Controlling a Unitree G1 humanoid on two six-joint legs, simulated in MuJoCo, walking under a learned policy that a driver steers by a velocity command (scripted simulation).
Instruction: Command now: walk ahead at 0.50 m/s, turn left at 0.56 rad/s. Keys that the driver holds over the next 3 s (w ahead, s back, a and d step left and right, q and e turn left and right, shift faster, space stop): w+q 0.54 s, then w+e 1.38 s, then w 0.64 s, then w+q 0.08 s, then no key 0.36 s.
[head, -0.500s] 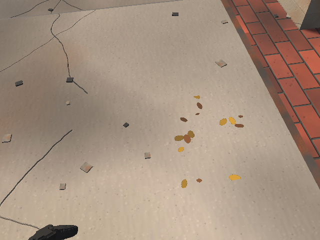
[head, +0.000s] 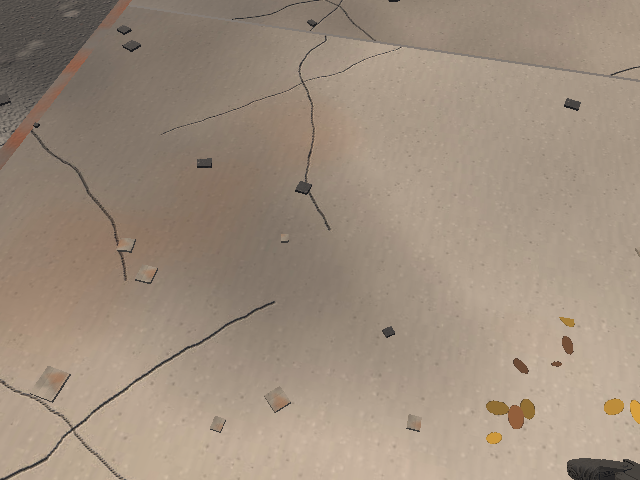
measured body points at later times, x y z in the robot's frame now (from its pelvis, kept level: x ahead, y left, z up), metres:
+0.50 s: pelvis +0.29 -0.01 +0.01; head +0.31 +0.00 +0.46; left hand +0.44 +0.29 -0.06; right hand +0.41 -0.29 -0.10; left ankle +0.12 +0.07 -0.70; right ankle +0.43 -0.10 -0.72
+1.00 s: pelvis +0.52 +0.10 +0.02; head +0.54 +0.12 +0.47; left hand +0.45 +0.37 -0.12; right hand +0.80 -0.07 -0.04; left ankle +0.56 +0.22 -0.71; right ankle +0.44 -0.08 -0.66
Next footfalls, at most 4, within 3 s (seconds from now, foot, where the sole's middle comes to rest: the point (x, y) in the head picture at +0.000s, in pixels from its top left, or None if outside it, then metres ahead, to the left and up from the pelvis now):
0.46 right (383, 471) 0.46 -0.08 -0.75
0.94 left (231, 400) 0.60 0.23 -0.75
1.44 right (343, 282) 0.91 0.00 -0.75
1.92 left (289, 186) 1.21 0.16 -0.75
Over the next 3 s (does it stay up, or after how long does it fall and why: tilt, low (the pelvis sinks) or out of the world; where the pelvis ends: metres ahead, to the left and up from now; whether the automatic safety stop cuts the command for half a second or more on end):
stays up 1.51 -0.12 0.01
